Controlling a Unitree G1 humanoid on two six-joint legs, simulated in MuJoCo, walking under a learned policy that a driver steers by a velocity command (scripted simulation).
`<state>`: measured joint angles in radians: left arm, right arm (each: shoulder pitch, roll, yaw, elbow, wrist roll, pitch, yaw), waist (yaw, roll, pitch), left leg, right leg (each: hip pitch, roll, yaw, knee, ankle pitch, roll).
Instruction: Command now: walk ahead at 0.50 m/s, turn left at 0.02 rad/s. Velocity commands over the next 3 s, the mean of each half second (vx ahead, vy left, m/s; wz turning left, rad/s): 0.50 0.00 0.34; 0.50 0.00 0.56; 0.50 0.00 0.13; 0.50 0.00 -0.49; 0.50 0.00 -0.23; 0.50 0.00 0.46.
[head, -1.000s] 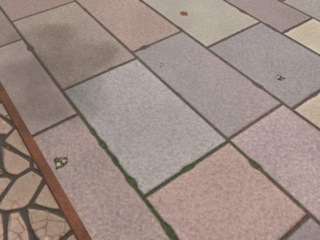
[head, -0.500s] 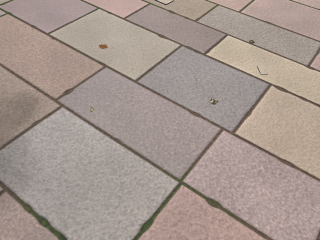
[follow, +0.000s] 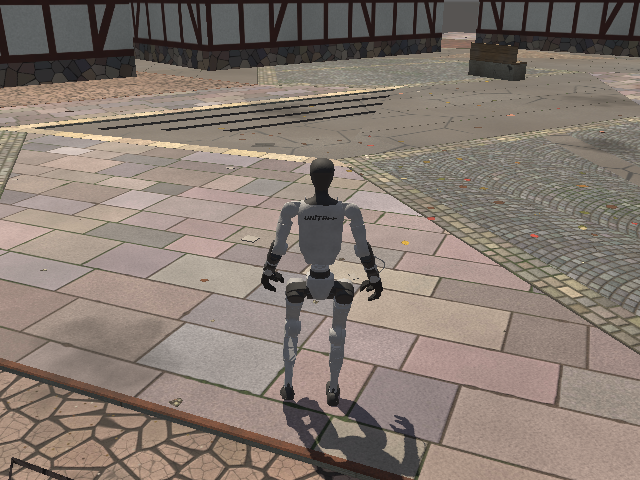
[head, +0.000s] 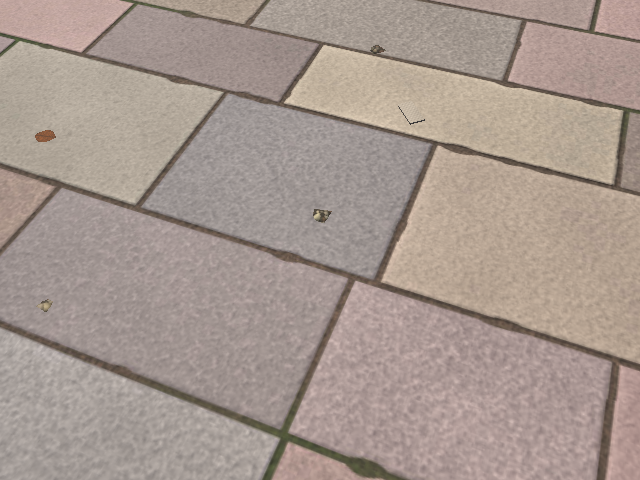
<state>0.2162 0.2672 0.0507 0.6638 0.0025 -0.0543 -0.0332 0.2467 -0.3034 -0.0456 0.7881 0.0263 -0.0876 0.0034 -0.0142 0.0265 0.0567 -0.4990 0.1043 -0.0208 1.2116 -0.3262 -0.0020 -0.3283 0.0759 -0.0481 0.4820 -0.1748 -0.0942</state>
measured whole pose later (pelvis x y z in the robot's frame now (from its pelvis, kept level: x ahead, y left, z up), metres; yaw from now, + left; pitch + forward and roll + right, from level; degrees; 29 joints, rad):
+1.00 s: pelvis +0.57 +0.10 +0.00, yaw +32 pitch +2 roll -1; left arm 0.17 0.26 0.05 0.70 0.01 -0.10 -0.01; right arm 0.33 -0.31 -0.06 0.69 0.02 -0.02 -0.01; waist -0.01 0.04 0.01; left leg -0.42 -0.03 -0.10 1.20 -0.40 0.02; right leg -0.35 0.02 -0.02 0.51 -0.19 -0.02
